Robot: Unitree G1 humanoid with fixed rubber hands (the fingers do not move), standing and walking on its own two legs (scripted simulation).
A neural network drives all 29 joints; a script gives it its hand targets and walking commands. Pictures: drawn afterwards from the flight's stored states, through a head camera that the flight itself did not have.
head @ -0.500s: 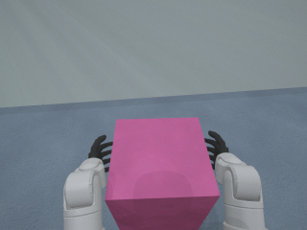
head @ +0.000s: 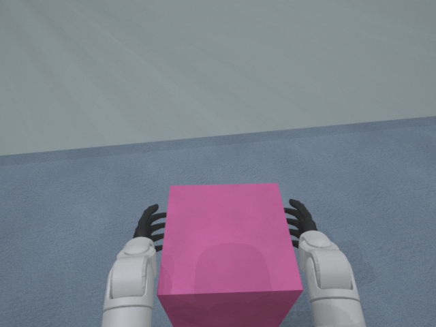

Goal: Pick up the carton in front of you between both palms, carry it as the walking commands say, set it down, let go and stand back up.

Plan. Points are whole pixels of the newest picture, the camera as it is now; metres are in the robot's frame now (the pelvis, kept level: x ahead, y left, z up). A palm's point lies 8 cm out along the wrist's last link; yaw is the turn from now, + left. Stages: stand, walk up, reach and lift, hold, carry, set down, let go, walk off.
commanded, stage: carry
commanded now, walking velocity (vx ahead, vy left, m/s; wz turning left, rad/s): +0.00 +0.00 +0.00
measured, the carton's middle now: (225, 261) +0.26 +0.00 -0.04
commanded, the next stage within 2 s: hold in 1.18 s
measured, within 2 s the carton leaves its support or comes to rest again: neither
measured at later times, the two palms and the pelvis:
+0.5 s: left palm (144, 255) +0.24 +0.15 +0.04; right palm (313, 248) +0.25 -0.15 +0.04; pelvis -0.04 +0.00 +0.00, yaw +0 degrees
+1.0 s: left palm (145, 262) +0.23 +0.14 +0.04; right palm (318, 255) +0.23 -0.16 +0.05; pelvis -0.05 -0.01 +0.00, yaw +0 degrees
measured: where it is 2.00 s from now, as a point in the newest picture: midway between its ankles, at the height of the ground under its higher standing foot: outside the picture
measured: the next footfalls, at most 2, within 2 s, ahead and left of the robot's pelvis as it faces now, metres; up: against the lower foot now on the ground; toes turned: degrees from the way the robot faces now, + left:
none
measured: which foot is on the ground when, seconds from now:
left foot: down 0.00-1.00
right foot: down 0.00-1.00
